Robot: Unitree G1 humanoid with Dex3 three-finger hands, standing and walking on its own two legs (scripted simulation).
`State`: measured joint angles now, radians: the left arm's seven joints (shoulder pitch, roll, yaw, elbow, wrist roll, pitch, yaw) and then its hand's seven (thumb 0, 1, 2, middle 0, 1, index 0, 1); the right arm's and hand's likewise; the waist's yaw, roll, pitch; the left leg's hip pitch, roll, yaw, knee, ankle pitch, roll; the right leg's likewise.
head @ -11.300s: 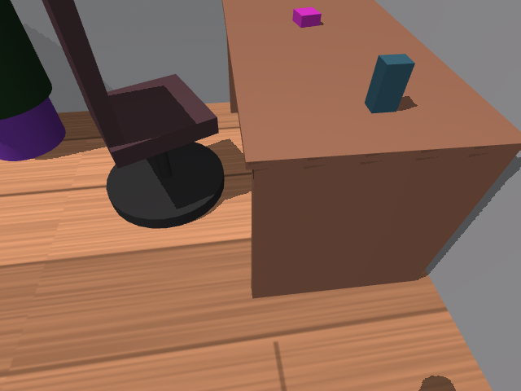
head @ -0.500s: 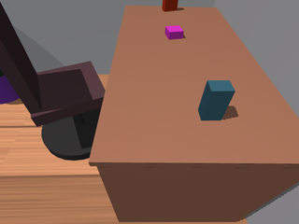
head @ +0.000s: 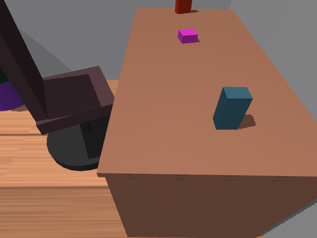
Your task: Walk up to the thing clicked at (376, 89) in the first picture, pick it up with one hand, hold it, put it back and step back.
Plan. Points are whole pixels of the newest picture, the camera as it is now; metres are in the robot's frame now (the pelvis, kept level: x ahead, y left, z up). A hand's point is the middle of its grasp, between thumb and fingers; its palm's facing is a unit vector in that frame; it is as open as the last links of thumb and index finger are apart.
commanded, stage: stand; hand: right
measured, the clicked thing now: (230, 109) +0.52 -0.24 +0.03
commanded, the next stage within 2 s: rise first in 0.76 s
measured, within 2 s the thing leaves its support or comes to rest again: neither
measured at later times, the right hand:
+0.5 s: hand out of the picture +0.07 -0.25 -0.16, palm faces -0.03 +0.94 -0.34, open 7.3 cm
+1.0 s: hand out of the picture +0.13 -0.24 -0.15, palm faces +0.08 +0.95 -0.31, open 8.6 cm
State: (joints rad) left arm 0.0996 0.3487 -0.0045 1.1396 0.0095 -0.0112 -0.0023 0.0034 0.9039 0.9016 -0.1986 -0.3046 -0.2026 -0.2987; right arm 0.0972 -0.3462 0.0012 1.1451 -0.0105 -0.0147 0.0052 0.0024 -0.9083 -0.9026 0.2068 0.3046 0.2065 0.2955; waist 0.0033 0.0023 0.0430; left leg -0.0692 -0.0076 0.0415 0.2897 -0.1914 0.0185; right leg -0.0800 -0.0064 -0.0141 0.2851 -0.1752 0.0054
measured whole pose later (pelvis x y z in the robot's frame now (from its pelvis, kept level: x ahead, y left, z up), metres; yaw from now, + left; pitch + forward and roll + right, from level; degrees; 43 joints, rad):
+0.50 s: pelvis +0.00 +0.00 +0.00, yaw +0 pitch -2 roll +0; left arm 0.11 0.35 -0.01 1.14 0.01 -0.01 0.00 0.00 0.90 0.90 -0.20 -0.30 -0.20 -0.30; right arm 0.11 -0.35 0.00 1.14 -0.01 -0.01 0.01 0.00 -0.91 -0.90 0.21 0.30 0.21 0.30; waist 0.00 0.00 0.05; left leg -0.07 -0.01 0.04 0.29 -0.19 0.02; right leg -0.08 -0.01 -0.02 0.28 -0.17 0.01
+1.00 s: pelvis -0.02 +0.00 -0.01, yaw +1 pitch +0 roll +0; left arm 0.07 0.32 0.04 0.95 -0.08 -0.07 0.04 0.01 0.76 0.76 -0.11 -0.19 -0.11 -0.19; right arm 0.06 -0.30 -0.04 0.97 0.07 -0.08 -0.03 0.01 -0.76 -0.76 0.14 0.20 0.14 0.19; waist 0.01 -0.01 0.08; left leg -0.20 -0.01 0.03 0.42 -0.23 0.02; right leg -0.20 -0.01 -0.02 0.42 -0.22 0.00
